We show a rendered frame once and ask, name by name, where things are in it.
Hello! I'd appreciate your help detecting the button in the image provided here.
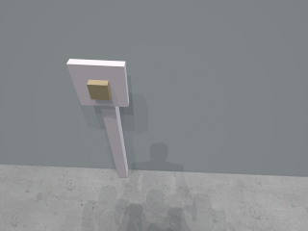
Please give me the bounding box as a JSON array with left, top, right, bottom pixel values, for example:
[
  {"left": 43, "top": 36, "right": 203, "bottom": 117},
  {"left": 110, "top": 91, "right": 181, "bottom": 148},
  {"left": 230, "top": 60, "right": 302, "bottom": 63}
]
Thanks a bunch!
[{"left": 87, "top": 80, "right": 112, "bottom": 100}]

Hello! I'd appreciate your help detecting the panel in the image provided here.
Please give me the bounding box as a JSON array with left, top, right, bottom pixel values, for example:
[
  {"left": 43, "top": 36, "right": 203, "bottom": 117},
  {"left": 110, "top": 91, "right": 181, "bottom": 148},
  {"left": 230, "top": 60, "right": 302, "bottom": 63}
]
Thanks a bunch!
[{"left": 66, "top": 59, "right": 129, "bottom": 179}]

